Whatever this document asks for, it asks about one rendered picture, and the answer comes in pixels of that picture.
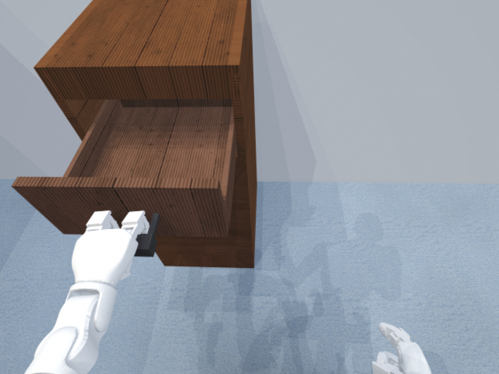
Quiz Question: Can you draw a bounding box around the handle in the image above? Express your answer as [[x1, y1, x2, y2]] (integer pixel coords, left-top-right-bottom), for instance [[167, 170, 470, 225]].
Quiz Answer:
[[134, 213, 160, 257]]

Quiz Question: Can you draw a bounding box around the robot right hand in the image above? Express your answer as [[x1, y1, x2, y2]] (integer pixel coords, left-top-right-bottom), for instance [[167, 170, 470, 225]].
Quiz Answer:
[[372, 323, 432, 374]]

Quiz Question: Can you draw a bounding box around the robot left hand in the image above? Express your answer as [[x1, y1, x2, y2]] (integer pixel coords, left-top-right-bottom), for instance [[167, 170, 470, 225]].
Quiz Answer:
[[72, 210, 150, 287]]

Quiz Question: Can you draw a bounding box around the cabinet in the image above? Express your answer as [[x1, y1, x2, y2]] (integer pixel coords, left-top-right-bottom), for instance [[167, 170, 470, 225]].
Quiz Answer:
[[34, 0, 257, 268]]

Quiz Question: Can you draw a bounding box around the left robot forearm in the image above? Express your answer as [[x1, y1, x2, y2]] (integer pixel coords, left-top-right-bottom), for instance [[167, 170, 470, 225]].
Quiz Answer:
[[24, 280, 117, 374]]

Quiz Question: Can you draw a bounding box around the drawer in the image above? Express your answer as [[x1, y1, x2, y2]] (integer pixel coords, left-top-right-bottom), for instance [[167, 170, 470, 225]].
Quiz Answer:
[[12, 99, 237, 238]]

